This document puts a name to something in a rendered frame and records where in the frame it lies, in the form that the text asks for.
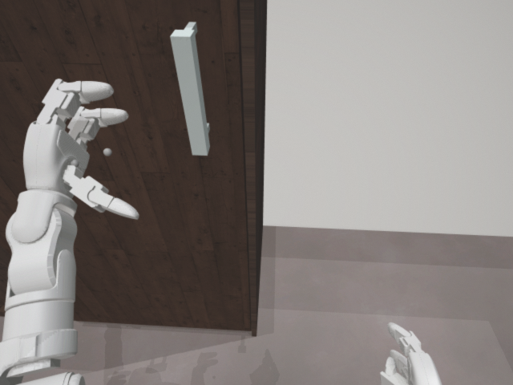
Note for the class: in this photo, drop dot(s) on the robot right hand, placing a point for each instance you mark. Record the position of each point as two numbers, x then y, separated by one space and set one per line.
417 369

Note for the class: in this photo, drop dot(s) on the robot left forearm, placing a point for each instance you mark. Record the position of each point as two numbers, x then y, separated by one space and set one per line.
38 327

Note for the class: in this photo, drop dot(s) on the robot left hand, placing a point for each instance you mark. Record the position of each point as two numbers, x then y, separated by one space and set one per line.
49 149

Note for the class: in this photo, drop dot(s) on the handle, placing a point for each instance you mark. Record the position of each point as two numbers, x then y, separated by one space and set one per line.
188 72

